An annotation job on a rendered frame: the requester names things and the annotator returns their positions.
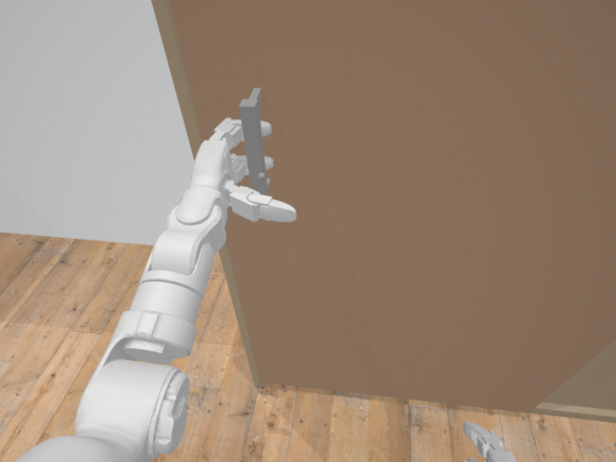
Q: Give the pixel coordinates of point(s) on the wardrobe door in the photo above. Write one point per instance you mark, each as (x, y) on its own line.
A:
(593, 386)
(452, 164)

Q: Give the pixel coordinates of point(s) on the left robot upper arm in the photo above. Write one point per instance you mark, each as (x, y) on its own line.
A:
(134, 411)

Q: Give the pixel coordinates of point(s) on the left robot hand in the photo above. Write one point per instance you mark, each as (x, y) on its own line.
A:
(214, 166)

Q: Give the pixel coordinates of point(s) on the robot left forearm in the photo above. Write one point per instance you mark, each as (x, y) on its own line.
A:
(159, 326)

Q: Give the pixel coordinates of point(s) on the right robot hand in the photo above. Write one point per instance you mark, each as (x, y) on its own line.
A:
(488, 444)

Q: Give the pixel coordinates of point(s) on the handle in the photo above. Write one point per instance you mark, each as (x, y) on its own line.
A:
(253, 142)

